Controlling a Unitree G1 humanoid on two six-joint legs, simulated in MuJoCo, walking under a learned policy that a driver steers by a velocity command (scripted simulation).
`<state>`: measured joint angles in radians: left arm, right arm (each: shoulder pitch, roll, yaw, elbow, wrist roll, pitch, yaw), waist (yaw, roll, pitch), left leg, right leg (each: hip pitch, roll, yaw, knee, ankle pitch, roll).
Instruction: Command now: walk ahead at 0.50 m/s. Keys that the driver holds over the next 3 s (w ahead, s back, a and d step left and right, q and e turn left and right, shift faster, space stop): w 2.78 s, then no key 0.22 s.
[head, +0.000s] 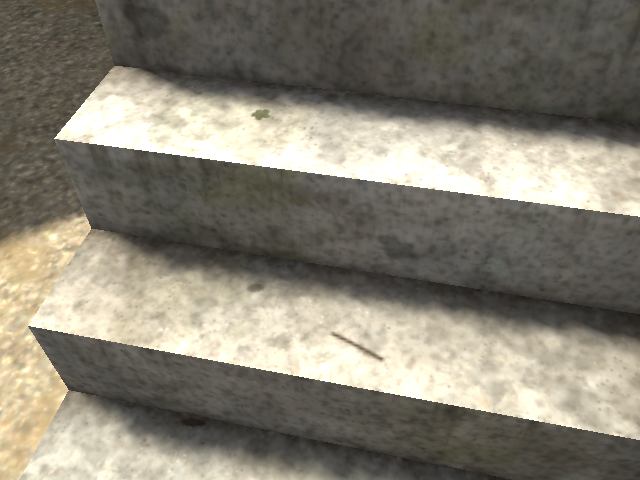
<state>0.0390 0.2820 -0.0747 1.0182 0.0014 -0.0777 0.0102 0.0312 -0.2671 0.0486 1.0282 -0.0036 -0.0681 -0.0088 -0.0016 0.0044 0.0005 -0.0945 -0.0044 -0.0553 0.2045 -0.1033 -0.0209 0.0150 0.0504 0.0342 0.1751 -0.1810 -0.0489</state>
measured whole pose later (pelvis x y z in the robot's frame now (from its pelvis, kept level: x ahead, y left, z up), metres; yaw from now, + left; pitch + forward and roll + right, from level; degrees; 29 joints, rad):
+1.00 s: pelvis +0.00 +0.00 +0.00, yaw +0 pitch +0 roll +1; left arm 0.04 0.28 -0.07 1.02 0.00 -0.08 0.01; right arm 0.03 -0.26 0.04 1.03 0.00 -0.07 -0.01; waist 0.00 0.00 0.00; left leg -0.09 0.01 -0.05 0.20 -0.11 -0.03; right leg 0.02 0.05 0.04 0.17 -0.18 -0.05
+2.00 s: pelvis +0.00 +0.00 +0.00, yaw -1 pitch +0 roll +0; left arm 0.04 0.28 -0.07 1.01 0.00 -0.08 0.01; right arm 0.03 -0.26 0.04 1.03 0.00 -0.07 -0.01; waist 0.00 0.00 0.00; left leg -0.09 0.01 -0.05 0.20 -0.11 -0.03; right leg 0.02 0.05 0.04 0.17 -0.18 -0.05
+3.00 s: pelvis +0.00 +0.00 +0.00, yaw -1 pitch -1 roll +0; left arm 0.07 0.28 -0.06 1.03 0.00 -0.07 0.01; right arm 0.06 -0.27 0.03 1.05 -0.01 -0.06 -0.01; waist -0.01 0.01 0.02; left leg -0.11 0.01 -0.05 0.25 -0.12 -0.03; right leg -0.01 0.05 0.04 0.22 -0.20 -0.04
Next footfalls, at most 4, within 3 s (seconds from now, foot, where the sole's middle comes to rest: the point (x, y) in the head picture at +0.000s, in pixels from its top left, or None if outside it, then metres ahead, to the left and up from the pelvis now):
none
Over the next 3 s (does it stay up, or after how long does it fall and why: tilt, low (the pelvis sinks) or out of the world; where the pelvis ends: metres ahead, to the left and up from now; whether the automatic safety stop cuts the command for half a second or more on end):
stays up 0.00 0.00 0.00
